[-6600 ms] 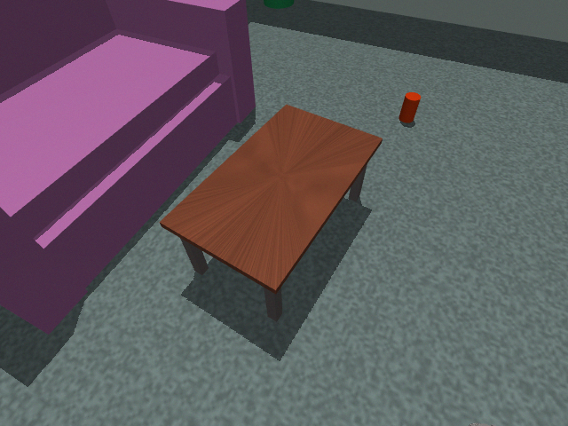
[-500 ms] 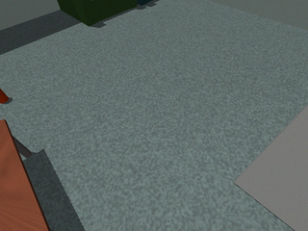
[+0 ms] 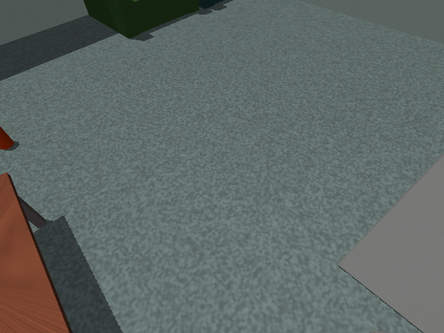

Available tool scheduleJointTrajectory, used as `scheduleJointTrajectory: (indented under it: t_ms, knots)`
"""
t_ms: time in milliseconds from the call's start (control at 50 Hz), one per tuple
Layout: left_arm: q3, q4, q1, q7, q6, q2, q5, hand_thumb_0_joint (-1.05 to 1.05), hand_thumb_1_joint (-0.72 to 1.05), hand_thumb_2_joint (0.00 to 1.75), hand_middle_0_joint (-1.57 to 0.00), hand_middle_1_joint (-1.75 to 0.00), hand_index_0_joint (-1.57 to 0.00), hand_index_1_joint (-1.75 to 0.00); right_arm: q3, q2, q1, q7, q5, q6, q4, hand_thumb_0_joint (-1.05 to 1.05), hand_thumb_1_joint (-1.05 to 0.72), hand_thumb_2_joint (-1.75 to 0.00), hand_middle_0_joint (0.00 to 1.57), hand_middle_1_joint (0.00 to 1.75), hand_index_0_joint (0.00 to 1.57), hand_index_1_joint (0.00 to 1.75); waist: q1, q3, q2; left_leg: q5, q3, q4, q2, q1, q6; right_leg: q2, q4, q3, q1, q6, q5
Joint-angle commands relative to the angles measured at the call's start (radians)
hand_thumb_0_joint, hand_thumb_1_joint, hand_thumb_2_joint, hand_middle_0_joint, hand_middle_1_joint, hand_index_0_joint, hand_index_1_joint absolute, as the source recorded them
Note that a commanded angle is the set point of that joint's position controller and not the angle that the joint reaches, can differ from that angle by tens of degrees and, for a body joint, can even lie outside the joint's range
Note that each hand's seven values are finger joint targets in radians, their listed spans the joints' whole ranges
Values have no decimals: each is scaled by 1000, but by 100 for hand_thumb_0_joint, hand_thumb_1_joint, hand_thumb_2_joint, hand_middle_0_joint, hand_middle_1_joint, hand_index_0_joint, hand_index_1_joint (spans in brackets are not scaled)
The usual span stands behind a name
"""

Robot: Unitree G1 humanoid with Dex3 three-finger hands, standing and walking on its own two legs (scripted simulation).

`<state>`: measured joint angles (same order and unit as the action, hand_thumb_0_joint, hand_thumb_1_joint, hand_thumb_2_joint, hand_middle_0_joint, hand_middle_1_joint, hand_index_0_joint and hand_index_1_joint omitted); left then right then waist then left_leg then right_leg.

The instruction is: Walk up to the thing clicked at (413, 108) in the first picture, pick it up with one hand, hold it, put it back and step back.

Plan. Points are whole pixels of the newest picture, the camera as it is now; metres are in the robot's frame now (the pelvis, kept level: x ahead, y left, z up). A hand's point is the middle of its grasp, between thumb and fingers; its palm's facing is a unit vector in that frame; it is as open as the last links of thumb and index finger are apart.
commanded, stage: stand
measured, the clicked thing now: out of the picture +1.30 +1.42 -0.71
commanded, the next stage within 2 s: walk up in 0.32 s
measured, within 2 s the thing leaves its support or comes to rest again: neither
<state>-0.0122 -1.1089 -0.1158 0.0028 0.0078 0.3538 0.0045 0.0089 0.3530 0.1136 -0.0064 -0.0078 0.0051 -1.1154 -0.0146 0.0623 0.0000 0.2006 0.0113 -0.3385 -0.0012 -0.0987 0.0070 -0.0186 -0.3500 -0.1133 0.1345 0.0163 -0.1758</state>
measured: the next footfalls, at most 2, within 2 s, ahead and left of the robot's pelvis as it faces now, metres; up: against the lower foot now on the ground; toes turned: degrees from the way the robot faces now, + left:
left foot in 0.94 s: +0.36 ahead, +0.12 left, +0.00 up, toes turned +7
right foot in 1.36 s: +0.53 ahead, -0.13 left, +0.00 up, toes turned -2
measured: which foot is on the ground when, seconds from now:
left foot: down 0.00-0.54, up 0.56-0.92, down 0.94-1.00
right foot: down 0.00-0.96, up 0.98-1.00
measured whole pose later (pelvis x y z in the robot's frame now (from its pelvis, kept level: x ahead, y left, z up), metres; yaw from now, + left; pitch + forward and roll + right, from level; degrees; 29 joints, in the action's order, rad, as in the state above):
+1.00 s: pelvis +0.22 +0.00 -0.03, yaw +3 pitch -3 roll -1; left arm 0.05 -0.94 -0.33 -0.03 0.05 0.40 0.00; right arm 0.09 0.39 0.17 -0.08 -0.04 0.05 -0.86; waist 0.02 0.12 0.02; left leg 0.17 -0.07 -0.65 -0.03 -0.43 -0.04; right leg 0.03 -0.86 0.03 0.08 -0.04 -0.49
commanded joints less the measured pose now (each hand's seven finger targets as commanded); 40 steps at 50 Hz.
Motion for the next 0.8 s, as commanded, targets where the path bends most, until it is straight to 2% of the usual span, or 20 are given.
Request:
scheduleJointTrajectory:
  t_ms: [0,280,300,320,340,360,380,400,420,460,480,500,520,540,560,600,620,680,740,780]
  knots:
    - [41,55,22,9,22,218,3,0,90,90,-20,-30,-20,-30,42,214,-29,9,4,18,51,0,-90,-90,20,30,20,30,8,-55,2,-64,81,68,-116,6,-28,110,55,-60,16,-40,125]
    - [40,57,21,11,24,218,2,0,90,90,-20,-30,-20,-30,41,211,-18,11,5,19,51,0,-90,-90,20,30,20,30,6,-79,16,-129,77,54,-119,30,-28,115,46,-55,2,-41,181]
    - [103,101,-21,-19,35,295,17,0,90,90,-20,-30,-20,-30,104,304,39,-16,-12,35,106,0,-90,-90,20,30,20,30,-1,-192,-11,394,109,0,-104,63,-110,55,-34,-32,7,-77,-343]
    - [105,95,-4,-29,36,291,25,0,90,90,-20,-30,-20,-30,116,316,67,-26,-20,35,90,0,-90,-90,20,30,20,30,-7,-121,-48,587,169,35,-130,20,-137,49,-90,-35,120,-83,-490]
    - [107,115,33,-37,36,270,25,0,90,90,-20,-30,-20,-30,123,316,52,-31,-23,33,107,0,-90,-90,20,30,20,30,-15,-12,-94,629,231,82,-169,-6,-163,27,-170,-5,263,-75,-467]
    - [108,136,57,-43,36,253,26,0,90,90,-20,-30,-20,-30,132,313,69,-32,-23,36,119,0,-90,-90,20,30,20,30,-29,48,-129,615,313,150,-254,21,-204,5,-279,55,360,-59,-343]
    - [112,152,66,-44,40,247,28,0,90,90,-20,-30,-20,-30,144,328,72,-33,-28,45,128,0,-90,-90,20,30,20,30,-29,94,-152,522,377,192,-332,50,-244,25,-365,95,430,-45,-255]
    - [116,162,73,-46,46,254,26,0,90,90,-20,-30,-20,-30,152,328,59,-32,-29,50,143,0,-90,-90,20,30,20,30,-22,103,-124,440,393,194,-364,43,-266,82,-346,63,419,-44,-277]
    - [119,172,71,-54,56,267,26,0,90,90,-20,-30,-20,-30,146,316,76,-35,-26,53,159,0,-90,-90,20,30,20,30,-27,64,-101,443,366,181,-333,47,-264,79,-334,65,399,-39,-296]
    - [129,156,-47,-67,59,253,21,0,90,90,-20,-30,-20,-30,151,322,-5,-43,-30,49,198,0,-90,-90,20,30,20,30,35,9,-174,409,248,123,-276,-30,-219,95,-201,84,199,-55,-247]
    - [139,117,-158,-63,67,246,21,0,90,90,-20,-30,-20,-30,144,305,-68,-45,-27,42,219,0,-90,-90,20,30,20,30,101,-17,-163,340,138,-11,-207,-169,-174,67,-74,121,-41,-57,-128]
    - [158,62,-298,-49,76,283,26,0,90,90,-20,-30,-20,-30,119,238,-75,-47,-25,37,234,0,-90,-90,20,30,20,30,158,-71,-27,323,37,-237,-101,-340,-122,22,-55,124,-289,-46,-107]
    - [185,49,-405,-34,83,372,46,0,90,90,-20,-30,-20,-30,93,152,-59,-47,-24,36,263,0,-90,-90,20,30,20,30,201,-58,269,423,-39,-589,63,-610,-76,207,112,-212,-382,-79,-435]
    - [184,111,-305,-29,85,422,47,0,90,90,-20,-30,-20,-30,94,183,-59,-39,-16,29,288,0,-90,-90,20,30,20,30,157,4,209,377,107,-714,68,-659,-48,429,297,-557,-208,-170,-703]
    - [175,162,-197,-31,87,414,34,0,90,90,-20,-30,-20,-30,109,254,-36,-40,-11,32,263,0,-90,-90,20,30,20,30,104,81,72,269,179,-736,-8,-629,-47,442,300,-543,-105,-207,-702]
    - [154,197,-99,-29,97,332,18,0,90,90,-20,-30,-20,-30,116,271,69,-51,-3,38,214,0,-90,-90,20,30,20,30,33,114,74,129,162,-706,-53,-579,-38,306,267,-283,-89,-159,-452]
    - [149,209,-85,-25,99,308,11,0,90,90,-20,-30,-20,-30,113,268,113,-52,-4,41,200,0,-90,-90,20,30,20,30,18,86,87,95,156,-663,-61,-530,-29,275,249,-190,-85,-142,-328]
    - [146,230,-118,-29,106,299,9,0,90,90,-20,-30,-20,-30,113,251,112,-71,-12,38,215,0,-90,-90,20,30,20,30,26,62,90,66,113,-540,-72,-481,5,267,219,-37,-86,-204,-121]
    - [156,243,-155,-28,105,324,10,0,90,90,-20,-30,-20,-30,107,234,48,-83,-19,36,260,0,-90,-90,20,30,20,30,53,77,114,24,65,-403,-84,-477,2,261,184,33,-97,-206,-32]
    - [156,247,-187,-30,100,327,13,0,90,90,-20,-30,-20,-30,106,224,-1,-89,-19,40,289,0,-90,-90,20,30,20,30,70,56,109,-24,13,-311,-78,-437,-10,250,139,76,-122,-192,111]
